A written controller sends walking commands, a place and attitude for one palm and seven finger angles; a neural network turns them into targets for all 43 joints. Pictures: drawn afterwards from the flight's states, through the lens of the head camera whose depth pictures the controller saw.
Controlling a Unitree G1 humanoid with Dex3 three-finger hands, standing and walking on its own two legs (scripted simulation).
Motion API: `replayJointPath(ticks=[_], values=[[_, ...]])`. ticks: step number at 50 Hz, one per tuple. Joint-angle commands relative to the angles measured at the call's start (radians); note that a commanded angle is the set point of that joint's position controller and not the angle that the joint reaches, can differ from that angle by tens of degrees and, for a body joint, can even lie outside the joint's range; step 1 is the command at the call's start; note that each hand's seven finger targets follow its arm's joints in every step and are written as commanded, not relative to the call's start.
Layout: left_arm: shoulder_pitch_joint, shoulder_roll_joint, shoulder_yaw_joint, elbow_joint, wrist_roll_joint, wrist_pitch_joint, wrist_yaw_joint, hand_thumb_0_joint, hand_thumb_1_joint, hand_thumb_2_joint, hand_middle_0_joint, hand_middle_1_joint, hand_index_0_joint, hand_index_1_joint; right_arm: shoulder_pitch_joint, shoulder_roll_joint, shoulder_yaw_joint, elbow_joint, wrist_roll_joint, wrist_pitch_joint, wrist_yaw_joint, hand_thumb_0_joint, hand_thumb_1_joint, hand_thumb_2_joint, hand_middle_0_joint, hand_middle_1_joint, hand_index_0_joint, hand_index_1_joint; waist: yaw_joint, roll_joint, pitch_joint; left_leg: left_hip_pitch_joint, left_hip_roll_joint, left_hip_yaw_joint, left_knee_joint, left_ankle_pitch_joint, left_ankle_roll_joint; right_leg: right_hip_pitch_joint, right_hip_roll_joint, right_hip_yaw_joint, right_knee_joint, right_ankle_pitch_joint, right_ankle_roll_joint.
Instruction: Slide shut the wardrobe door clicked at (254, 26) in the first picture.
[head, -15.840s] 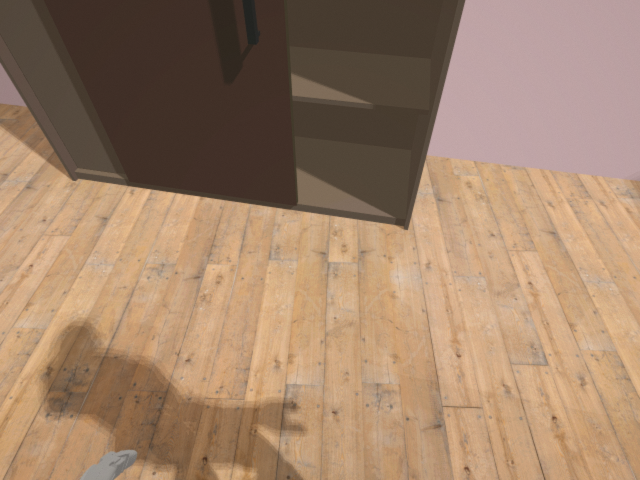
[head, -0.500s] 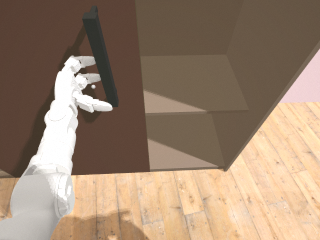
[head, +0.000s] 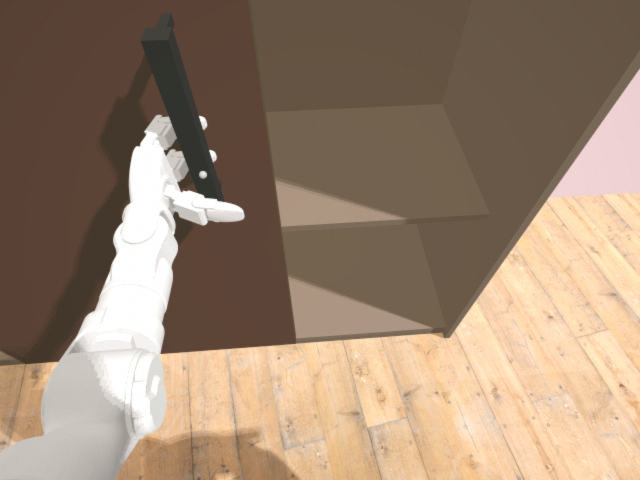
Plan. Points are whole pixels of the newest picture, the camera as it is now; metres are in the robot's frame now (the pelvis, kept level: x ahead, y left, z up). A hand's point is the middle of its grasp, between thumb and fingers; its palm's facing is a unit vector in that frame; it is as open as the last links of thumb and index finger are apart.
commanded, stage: slide the fingers in behind the handle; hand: left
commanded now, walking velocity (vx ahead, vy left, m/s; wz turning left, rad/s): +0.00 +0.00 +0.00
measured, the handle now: (195, 131) +0.52 +0.14 +0.15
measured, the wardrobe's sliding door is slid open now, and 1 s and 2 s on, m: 0.48 0.48 0.48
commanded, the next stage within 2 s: grip the handle and tug to test in 0.52 s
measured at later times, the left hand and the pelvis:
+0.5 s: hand (202, 173) +0.47 +0.13 +0.12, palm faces +0.04 -1.00 -0.01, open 14.0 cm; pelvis +0.00 -0.01 +0.00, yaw +1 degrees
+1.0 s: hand (200, 174) +0.47 +0.13 +0.12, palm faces +0.04 -1.00 -0.01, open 10.5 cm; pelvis +0.01 +0.00 +0.00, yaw +0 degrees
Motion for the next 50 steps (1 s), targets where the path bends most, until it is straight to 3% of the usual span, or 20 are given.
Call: replayJointPath(ticks=[1,5,8,9,12,16,19,22,29,31,32,34,37,38,40,42,43,44,47,50], values=[[-0.433,0.221,0.028,-0.283,0.001,-0.100,0.012,0.000,-0.500,0.300,-0.300,-1.200,-0.300,-1.200,0.065,-0.139,-0.049,-0.101,0.003,-0.028,-0.007,0.000,-0.900,-0.900,0.200,0.300,0.200,0.300,0.021,-0.010,-0.418,0.291,-0.033,-0.056,-0.034,0.330,0.024,0.119,0.021,0.030,-0.068,0.422,0.019],[-0.403,0.222,0.025,-0.214,-0.002,-0.066,0.001,0.000,-0.500,0.300,-0.300,-1.200,-0.300,-1.200,0.065,-0.145,-0.048,-0.100,0.010,-0.019,-0.007,0.000,-0.900,-0.900,0.200,0.300,0.200,0.300,0.009,-0.058,-0.337,0.230,-0.036,-0.044,-0.042,0.267,0.029,0.116,0.018,0.034,-0.090,0.407,0.026],[-0.424,0.238,0.031,-0.213,-0.008,-0.047,-0.009,0.000,-0.500,0.300,-0.300,-1.200,-0.300,-1.200,0.064,-0.150,-0.048,-0.101,0.014,-0.013,-0.015,0.000,-0.900,-0.900,0.200,0.300,0.200,0.300,0.003,-0.053,-0.324,0.221,-0.040,-0.039,-0.043,0.252,0.034,0.129,0.012,0.044,-0.104,0.414,0.027],[-0.445,0.218,0.011,-0.229,-0.011,-0.050,-0.013,0.000,-0.500,0.300,-0.300,-1.200,-0.300,-1.200,0.058,-0.144,-0.046,-0.103,0.015,-0.013,-0.015,0.000,-0.900,-0.900,0.200,0.300,0.200,0.300,-0.001,-0.023,-0.330,0.231,-0.041,-0.037,-0.045,0.253,0.032,0.122,0.011,0.044,-0.103,0.415,0.028],[-0.494,0.187,-0.013,-0.260,-0.023,-0.071,-0.016,0.000,-0.500,0.300,-0.300,-1.200,-0.300,-1.200,0.059,-0.139,-0.047,-0.096,0.014,-0.020,-0.016,0.000,-0.900,-0.900,0.200,0.300,0.200,0.300,-0.013,-0.029,-0.345,0.259,-0.039,-0.046,-0.041,0.261,0.032,0.108,0.015,0.041,-0.103,0.408,0.027],[-0.494,0.230,0.015,-0.242,-0.021,-0.090,-0.016,0.000,-0.500,0.300,-0.300,-1.200,-0.300,-1.200,0.063,-0.143,-0.048,-0.083,0.012,-0.020,-0.017,0.000,-0.900,-0.900,0.200,0.300,0.200,0.300,-0.009,-0.034,-0.367,0.252,-0.043,-0.049,-0.036,0.266,0.034,0.128,0.011,0.050,-0.097,0.425,0.029],[-0.465,0.209,0.002,-0.218,-0.010,-0.086,-0.018,0.000,-0.500,0.300,-0.300,-1.200,-0.300,-1.200,0.061,-0.140,-0.048,-0.086,0.011,-0.019,-0.013,0.000,-0.900,-0.900,0.200,0.300,0.200,0.300,-0.002,-0.015,-0.371,0.255,-0.046,-0.048,-0.036,0.268,0.033,0.120,0.010,0.047,-0.093,0.424,0.028],[-0.434,0.231,0.023,-0.200,-0.014,-0.072,-0.018,0.000,-0.500,0.300,-0.300,-1.200,-0.300,-1.200,0.058,-0.145,-0.046,-0.095,0.013,-0.015,-0.014,0.000,-0.900,-0.900,0.200,0.300,0.200,0.300,0.007,-0.049,-0.362,0.232,-0.045,-0.044,-0.040,0.260,0.033,0.138,0.009,0.045,-0.096,0.429,0.030],[-0.481,0.270,0.051,-0.211,-0.015,-0.078,-0.017,0.000,-0.500,0.300,-0.300,-1.200,-0.300,-1.200,0.064,-0.148,-0.044,-0.100,0.011,-0.009,-0.017,0.000,-0.900,-0.900,0.200,0.300,0.200,0.300,0.000,-0.050,-0.362,0.219,-0.046,-0.042,-0.039,0.264,0.036,0.147,0.007,0.051,-0.093,0.443,0.032],[-0.494,0.221,0.009,-0.224,-0.012,-0.094,-0.021,0.000,-0.500,0.300,-0.300,-1.200,-0.300,-1.200,0.061,-0.140,-0.044,-0.100,0.011,-0.012,-0.016,0.000,-0.900,-0.900,0.200,0.300,0.200,0.300,-0.008,-0.031,-0.369,0.250,-0.044,-0.046,-0.035,0.278,0.034,0.125,0.011,0.046,-0.090,0.435,0.029],[-0.519,0.207,-0.002,-0.254,-0.013,-0.103,-0.022,0.000,-0.453,0.320,-0.305,-1.207,-0.305,-1.207,0.059,-0.139,-0.047,-0.099,0.009,-0.016,-0.015,0.000,-0.900,-0.900,0.200,0.300,0.200,0.300,-0.013,0.010,-0.386,0.277,-0.042,-0.045,-0.030,0.291,0.032,0.107,0.012,0.046,-0.087,0.435,0.028],[-0.501,0.210,-0.003,-0.250,-0.010,-0.105,-0.023,0.000,-0.360,0.360,-0.315,-1.220,-0.315,-1.220,0.069,-0.143,-0.049,-0.091,0.009,-0.013,-0.012,0.000,-0.900,-0.900,0.200,0.300,0.200,0.300,-0.010,0.019,-0.405,0.299,-0.039,-0.055,-0.024,0.320,0.031,0.098,0.015,0.041,-0.081,0.438,0.023],[-0.442,0.178,-0.009,-0.247,-0.026,-0.086,-0.026,0.000,-0.220,0.420,-0.330,-1.240,-0.330,-1.240,0.066,-0.143,-0.054,-0.093,0.010,-0.015,-0.008,0.000,-0.900,-0.900,0.200,0.300,0.200,0.300,-0.002,-0.006,-0.413,0.307,-0.037,-0.054,-0.026,0.348,0.028,0.109,0.018,0.033,-0.082,0.463,0.024],[-0.406,0.201,0.009,-0.227,-0.023,-0.074,-0.024,0.000,-0.173,0.440,-0.335,-1.247,-0.335,-1.247,0.071,-0.150,-0.055,-0.090,0.010,-0.010,-0.007,0.000,-0.900,-0.900,0.200,0.300,0.200,0.300,0.010,-0.013,-0.407,0.291,-0.038,-0.055,-0.027,0.353,0.027,0.124,0.017,0.030,-0.080,0.465,0.020],[-0.407,0.216,0.026,-0.196,-0.025,-0.050,-0.018,0.000,-0.080,0.480,-0.345,-1.260,-0.345,-1.260,0.071,-0.152,-0.052,-0.091,0.012,-0.006,-0.008,0.000,-0.900,-0.900,0.200,0.300,0.200,0.300,0.004,-0.072,-0.363,0.248,-0.038,-0.050,-0.036,0.314,0.031,0.125,0.016,0.031,-0.090,0.458,0.029],[-0.421,0.214,0.022,-0.220,-0.021,-0.046,-0.010,0.000,0.013,0.520,-0.355,-1.273,-0.355,-1.273,0.065,-0.148,-0.051,-0.099,0.012,-0.005,-0.009,0.000,-0.900,-0.900,0.200,0.300,0.200,0.300,0.005,-0.066,-0.347,0.238,-0.039,-0.048,-0.046,0.299,0.032,0.127,0.014,0.031,-0.093,0.441,0.029],[-0.420,0.239,0.040,-0.260,-0.012,-0.055,0.000,0.000,0.060,0.540,-0.360,-1.280,-0.360,-1.280,0.065,-0.152,-0.053,-0.102,0.008,-0.002,-0.009,0.000,-0.900,-0.900,0.200,0.300,0.200,0.300,0.019,-0.027,-0.375,0.258,-0.040,-0.049,-0.042,0.331,0.031,0.140,0.013,0.031,-0.084,0.458,0.022],[-0.420,0.207,0.014,-0.295,-0.010,-0.064,0.002,0.000,0.107,0.560,-0.365,-1.287,-0.365,-1.287,0.059,-0.143,-0.051,-0.109,0.009,-0.004,-0.006,0.000,-0.900,-0.900,0.200,0.300,0.200,0.300,0.017,0.007,-0.400,0.294,-0.038,-0.051,-0.038,0.365,0.029,0.132,0.015,0.030,-0.077,0.474,0.020],[-0.429,0.173,-0.012,-0.358,-0.012,-0.088,0.012,0.000,0.247,0.620,-0.380,-1.307,-0.380,-1.307,0.054,-0.135,-0.055,-0.107,0.006,-0.010,-0.003,0.000,-0.900,-0.900,0.200,0.300,0.200,0.300,0.010,0.019,-0.412,0.341,-0.030,-0.056,-0.029,0.403,0.024,0.110,0.020,0.026,-0.076,0.477,0.020],[-0.400,0.148,-0.032,-0.310,-0.010,-0.072,0.014,0.000,0.387,0.680,-0.395,-1.327,-0.395,-1.327,0.055,-0.140,-0.057,-0.096,0.009,-0.007,-0.001,0.000,-0.900,-0.900,0.200,0.300,0.200,0.300,0.002,-0.013,-0.364,0.317,-0.027,-0.061,-0.034,0.362,0.023,0.084,0.023,0.020,-0.083,0.433,0.020]])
